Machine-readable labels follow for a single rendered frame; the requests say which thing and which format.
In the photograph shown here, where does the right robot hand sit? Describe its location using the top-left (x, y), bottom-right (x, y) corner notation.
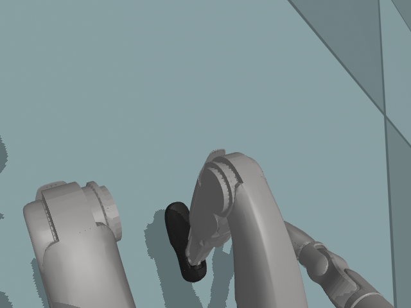
top-left (284, 221), bottom-right (315, 260)

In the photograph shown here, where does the right robot foot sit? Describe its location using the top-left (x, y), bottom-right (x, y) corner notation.
top-left (164, 201), bottom-right (207, 282)

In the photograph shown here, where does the right robot arm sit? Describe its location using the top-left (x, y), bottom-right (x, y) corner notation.
top-left (299, 241), bottom-right (395, 308)

